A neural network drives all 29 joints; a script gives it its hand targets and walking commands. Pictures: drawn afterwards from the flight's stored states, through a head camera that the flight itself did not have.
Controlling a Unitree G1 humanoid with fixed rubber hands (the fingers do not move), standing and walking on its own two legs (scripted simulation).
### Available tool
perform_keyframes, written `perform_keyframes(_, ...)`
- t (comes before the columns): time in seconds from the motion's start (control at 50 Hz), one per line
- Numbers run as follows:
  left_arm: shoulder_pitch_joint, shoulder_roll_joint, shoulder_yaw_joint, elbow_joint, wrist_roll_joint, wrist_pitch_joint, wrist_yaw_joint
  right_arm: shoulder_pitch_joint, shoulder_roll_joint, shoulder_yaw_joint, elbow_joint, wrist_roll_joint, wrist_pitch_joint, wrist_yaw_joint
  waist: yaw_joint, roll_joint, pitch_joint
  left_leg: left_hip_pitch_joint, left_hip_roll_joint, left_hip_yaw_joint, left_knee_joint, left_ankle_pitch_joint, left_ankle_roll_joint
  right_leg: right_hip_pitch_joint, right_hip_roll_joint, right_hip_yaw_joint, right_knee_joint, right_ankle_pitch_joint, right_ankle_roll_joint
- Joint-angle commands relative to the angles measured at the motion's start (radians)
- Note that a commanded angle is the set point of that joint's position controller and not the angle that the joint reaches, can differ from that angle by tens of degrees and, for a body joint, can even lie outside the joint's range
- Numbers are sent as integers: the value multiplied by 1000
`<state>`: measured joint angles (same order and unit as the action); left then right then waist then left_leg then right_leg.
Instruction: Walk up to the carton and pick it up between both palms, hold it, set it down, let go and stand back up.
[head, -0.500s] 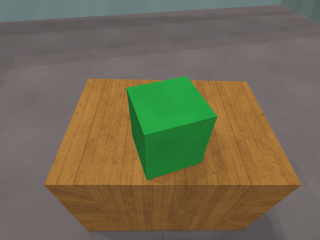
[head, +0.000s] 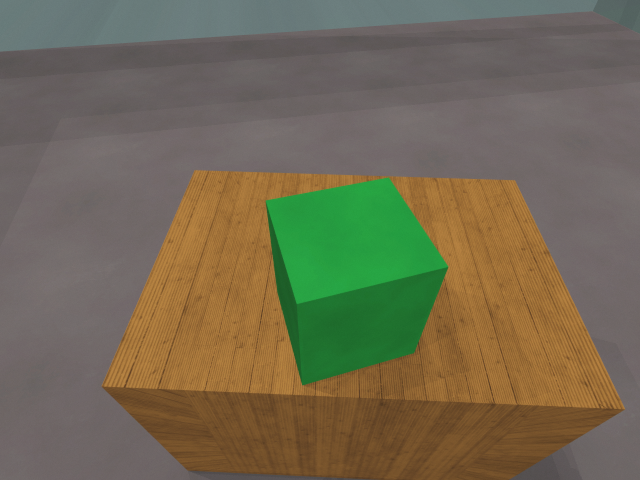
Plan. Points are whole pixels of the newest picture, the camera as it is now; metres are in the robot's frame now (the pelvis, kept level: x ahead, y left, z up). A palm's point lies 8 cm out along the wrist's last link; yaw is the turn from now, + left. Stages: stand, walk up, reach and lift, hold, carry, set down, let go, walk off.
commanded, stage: stand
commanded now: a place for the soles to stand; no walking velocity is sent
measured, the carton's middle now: (345, 282) +0.45 -0.03 -0.06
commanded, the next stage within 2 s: reach and lift in 0.54 s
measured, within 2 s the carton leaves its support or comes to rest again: neither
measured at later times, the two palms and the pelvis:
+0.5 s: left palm out of the picture +0.09 +0.28 -0.12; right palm out of the picture +0.08 -0.29 -0.12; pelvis +0.01 +0.00 +0.00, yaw +0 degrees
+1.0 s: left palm out of the picture +0.16 +0.22 -0.10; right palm out of the picture +0.12 -0.31 -0.10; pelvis +0.00 -0.02 -0.02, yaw -1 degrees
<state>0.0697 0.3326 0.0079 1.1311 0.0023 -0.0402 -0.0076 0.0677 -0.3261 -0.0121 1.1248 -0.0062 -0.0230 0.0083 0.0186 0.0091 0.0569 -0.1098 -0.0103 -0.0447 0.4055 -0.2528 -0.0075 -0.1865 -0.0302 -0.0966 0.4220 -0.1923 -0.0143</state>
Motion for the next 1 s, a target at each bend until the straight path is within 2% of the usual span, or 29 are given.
perform_keyframes(0.0,-51,237,42,-62,-1,-23,15,-30,-214,-38,-42,1,-20,-14,-3,-34,-107,-33,126,-77,-95,258,29,115,-143,127,-85,235,-19)
perform_keyframes(0.04,-45,238,53,-45,-5,-19,17,-42,-221,-39,-41,3,-17,-14,-9,-12,-105,-31,118,-64,-99,246,23,121,-132,109,-90,189,-17)
perform_keyframes(0.06,-68,227,45,-46,2,-17,15,-45,-214,-42,-48,2,-14,-12,-10,-41,-93,-44,119,-72,-107,221,26,126,-143,117,-99,170,-16)
perform_keyframes(0.1,-44,226,48,-51,1,-18,15,-54,-222,-48,-44,-9,-13,-10,-1,26,-99,-13,116,-59,-99,227,26,97,-144,118,-104,180,-18)
perform_keyframes(0.12,-57,229,47,-53,5,-18,16,-23,-219,-47,-48,-11,-14,-13,-18,29,-90,-26,118,-66,-106,242,27,106,-144,117,-106,177,-25)
perform_keyframes(0.16,-53,220,45,-49,3,-15,16,-29,-219,-46,-54,-1,-12,-15,-2,-42,-103,-39,116,-72,-115,210,36,140,-133,106,-108,178,-20)
perform_keyframes(0.26,-62,217,45,-62,3,-15,13,-26,-217,-45,-67,-5,-16,-16,-4,21,-118,-44,125,-49,-113,271,26,177,-137,102,-91,247,-15)
perform_keyframes(0.28,-64,213,45,-47,3,-13,14,-18,-225,-48,-59,-3,-14,-18,-7,-14,-88,-44,122,-55,-118,269,22,150,-140,99,-92,246,-14)
perform_keyframes(0.38,-50,218,51,-51,8,-10,16,-18,-210,-42,-65,-3,-10,-19,-8,-18,-97,-54,116,-55,-119,200,27,159,-139,108,-113,187,-18)
perform_keyframes(0.42,-49,210,50,-47,6,-11,15,-14,-209,-40,-72,-4,-13,-16,-7,23,-96,-34,121,-59,-111,254,26,146,-133,102,-106,225,-9)
perform_keyframes(0.46,-52,217,50,-53,5,-11,16,-9,-210,-45,-73,-10,-12,-18,-7,-37,-94,-28,125,-59,-102,230,30,126,-129,105,-108,193,-15)
perform_keyframes(0.48,-52,211,51,-51,7,-10,16,-8,-210,-44,-68,-7,-10,-17,-2,-9,-89,-34,125,-57,-99,198,28,135,-134,104,-112,182,-16)
perform_keyframes(0.52,-40,215,52,-57,6,-10,14,-14,-206,-47,-81,-11,-7,-16,-1,-20,-78,-17,113,-54,-108,234,24,114,-130,107,-105,216,-19)
perform_keyframes(0.54,-390,187,130,-408,1,168,35,-365,-115,-98,-159,-121,-141,6,-23,-83,-53,-235,-8,119,55,-31,-37,-1,27,7,55,-90,41)
perform_keyframes(0.56,-325,155,122,-584,-26,289,42,-298,-139,-136,-142,-134,-125,44,-60,-60,-46,-294,35,77,82,-96,-8,36,26,2,111,-108,8)
perform_keyframes(0.58,-309,136,125,-562,-9,349,41,-312,-169,-139,-165,-129,-101,54,-44,-70,-3,-340,40,81,96,-134,4,70,27,11,107,-131,-2)
perform_keyframes(0.6,-266,116,124,-582,21,403,30,-279,-170,-146,-181,-130,-86,64,-49,-67,-44,-354,46,79,138,-105,6,103,22,13,135,-70,-14)
perform_keyframes(0.64,-178,113,115,-731,43,471,24,-171,-209,-150,-200,-73,-94,75,-71,-8,-141,-294,46,76,176,67,-20,134,26,-6,181,92,-19)
perform_keyframes(0.68,-78,80,105,-810,70,512,21,-112,-233,-137,-201,-26,-101,73,-47,45,-235,-190,66,69,211,263,-39,103,49,-29,192,196,-40)
perform_keyframes(0.7,-23,95,103,-830,84,524,30,-79,-259,-130,-217,-4,-112,75,-59,62,-292,-116,71,55,222,374,-61,93,66,-33,175,232,-40)
perform_keyframes(0.72,7,95,114,-858,91,527,37,-55,-284,-126,-205,17,-122,80,-53,117,-327,-64,76,38,234,473,-81,96,59,-33,165,239,-46)
perform_keyframes(0.74,54,81,132,-849,98,520,41,-34,-283,-110,-226,36,-139,85,-42,89,-328,-43,64,44,233,500,-79,100,75,-28,156,301,-50)
perform_keyframes(0.76,78,70,127,-858,116,531,51,-23,-290,-106,-188,38,-132,93,-43,109,-275,-58,54,39,226,527,-88,95,74,-25,161,309,-49)
perform_keyframes(0.84,56,72,187,-858,140,487,65,-53,-275,-91,-313,44,-160,97,-10,19,-184,-223,5,55,148,307,-53,244,48,28,124,407,-35)
perform_keyframes(0.86,84,69,201,-839,145,478,70,-41,-264,-83,-318,32,-152,98,1,2,-165,-227,-5,64,139,259,-49,255,45,37,109,375,-27)
perform_keyframes(0.88,76,39,180,-846,128,466,73,-34,-248,-85,-350,34,-154,102,-8,-31,-153,-232,-11,70,114,223,-39,256,42,41,91,377,-22)
perform_keyframes(0.94,22,47,188,-876,123,426,85,-14,-213,-77,-372,32,-153,106,-12,-33,-114,-243,-9,76,69,115,-24,229,30,72,45,211,-9)
perform_keyframes(0.96,-1,37,190,-920,105,405,96,-14,-210,-68,-395,41,-158,114,-7,-22,-138,-263,-12,76,61,116,-28,231,15,85,38,206,-2)
perform_keyframes(0.98,14,20,182,-888,98,397,96,-4,-192,-58,-396,44,-151,120,0,-27,-111,-245,-13,85,55,94,-23,222,8,103,16,177,-2)
